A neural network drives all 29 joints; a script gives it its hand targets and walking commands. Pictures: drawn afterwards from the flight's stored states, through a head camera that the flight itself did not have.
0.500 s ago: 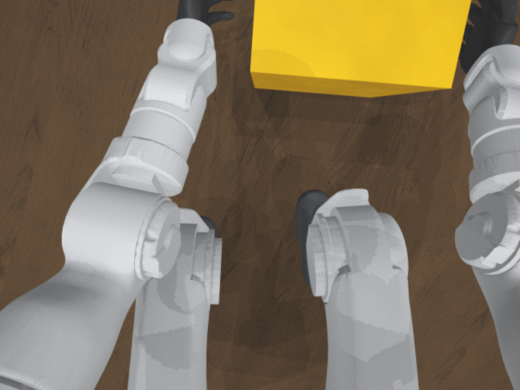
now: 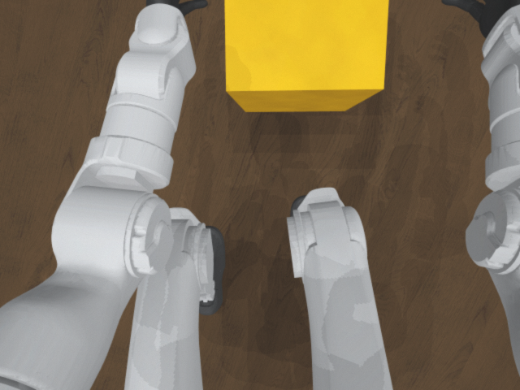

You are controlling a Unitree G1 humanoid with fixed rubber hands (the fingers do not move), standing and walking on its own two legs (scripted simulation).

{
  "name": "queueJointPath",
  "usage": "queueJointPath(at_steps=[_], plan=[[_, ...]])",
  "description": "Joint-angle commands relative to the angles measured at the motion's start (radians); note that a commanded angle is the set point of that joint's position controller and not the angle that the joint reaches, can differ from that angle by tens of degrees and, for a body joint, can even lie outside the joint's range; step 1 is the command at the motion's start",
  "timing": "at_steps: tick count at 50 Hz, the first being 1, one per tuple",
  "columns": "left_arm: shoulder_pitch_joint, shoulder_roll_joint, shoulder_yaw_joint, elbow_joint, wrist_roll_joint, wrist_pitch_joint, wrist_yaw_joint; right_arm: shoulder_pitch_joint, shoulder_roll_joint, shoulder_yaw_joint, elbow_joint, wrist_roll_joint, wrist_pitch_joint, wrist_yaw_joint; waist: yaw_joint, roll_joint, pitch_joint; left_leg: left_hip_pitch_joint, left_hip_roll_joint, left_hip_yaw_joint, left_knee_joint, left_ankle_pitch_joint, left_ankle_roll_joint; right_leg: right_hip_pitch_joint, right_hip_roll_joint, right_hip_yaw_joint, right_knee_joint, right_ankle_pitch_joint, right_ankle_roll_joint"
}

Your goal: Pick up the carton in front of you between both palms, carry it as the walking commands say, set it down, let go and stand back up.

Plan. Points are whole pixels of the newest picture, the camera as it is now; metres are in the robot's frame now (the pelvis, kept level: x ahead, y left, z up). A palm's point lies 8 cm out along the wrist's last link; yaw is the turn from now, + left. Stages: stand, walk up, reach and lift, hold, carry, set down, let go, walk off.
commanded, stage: set down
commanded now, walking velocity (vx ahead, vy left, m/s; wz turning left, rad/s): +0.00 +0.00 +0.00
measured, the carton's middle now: (299, 42) +0.56 -0.15 -0.31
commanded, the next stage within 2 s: let go in 0.70 s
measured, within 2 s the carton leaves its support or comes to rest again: neither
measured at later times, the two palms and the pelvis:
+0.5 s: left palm out of the picture +0.56 +0.03 +0.02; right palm out of the picture +0.49 -0.36 +0.03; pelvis +0.03 +0.00 +0.13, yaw -2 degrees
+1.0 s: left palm out of the picture +0.50 +0.06 +0.14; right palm out of the picture +0.44 -0.35 +0.14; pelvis +0.07 -0.02 +0.26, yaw -5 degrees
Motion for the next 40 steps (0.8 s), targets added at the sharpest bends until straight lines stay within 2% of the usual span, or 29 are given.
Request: queueJointPath(at_steps=[1, 6, 14, 19, 25, 34, 40], plan=[[-0.180, 0.081, 0.038, -0.070, 0.035, -0.022, -0.011, -0.213, -0.108, -0.031, -0.111, -0.028, -0.016, 0.002, -0.008, -0.186, -1.130, 0.124, -0.053, 0.155, -0.190, 0.042, 0.028, 0.911, -0.004, -0.064, -0.261, 0.228, 0.057], [-0.127, 0.050, 0.027, -0.111, 0.040, -0.027, -0.016, -0.144, -0.102, -0.066, -0.145, -0.043, -0.017, 0.014, -0.020, -0.162, -1.198, 0.199, -0.055, 0.143, -0.281, 0.091, 0.020, 0.933, 0.008, -0.092, -0.316, 0.321, 0.055], [-0.078, 0.010, -0.030, -0.298, 0.024, 0.008, -0.003, -0.071, -0.145, -0.124, -0.246, -0.046, 0.004, 0.038, -0.049, -0.090, -1.385, 0.425, -0.060, 0.128, -0.420, 0.194, 0.002, 1.042, 0.027, -0.124, -0.423, 0.462, 0.040], [-0.024, -0.006, -0.034, -0.354, 0.028, 0.035, -0.003, -0.036, -0.146, -0.135, -0.267, -0.051, 0.021, 0.062, -0.036, -0.080, -1.389, 0.504, -0.054, 0.118, -0.518, 0.225, -0.005, 1.098, 0.031, -0.126, -0.514, 0.488, 0.034], [0.039, -0.019, -0.012, -0.344, 0.048, 0.038, -0.017, -0.005, -0.115, -0.140, -0.248, -0.074, 0.020, 0.081, -0.012, -0.104, -1.322, 0.531, -0.042, 0.106, -0.652, 0.226, -0.008, 1.184, 0.030, -0.115, -0.640, 0.483, 0.034], [0.108, -0.029, 0.024, -0.313, 0.084, 0.009, -0.048, 0.038, -0.066, -0.166, -0.232, -0.131, -0.010, 0.084, 0.012, -0.130, -1.242, 0.596, -0.022, 0.087, -0.854, 0.260, -0.009, 1.372, 0.025, -0.085, -0.821, 0.525, 0.038], [0.252, -0.050, 0.031, -0.318, 0.134, -0.006, -0.057, 0.169, -0.034, -0.170, -0.246, -0.191, -0.026, 0.082, 0.019, -0.130, -1.271, 0.699, -0.015, 0.077, -0.963, 0.323, -0.012, 1.537, 0.022, -0.070, -0.919, 0.608, 0.028]])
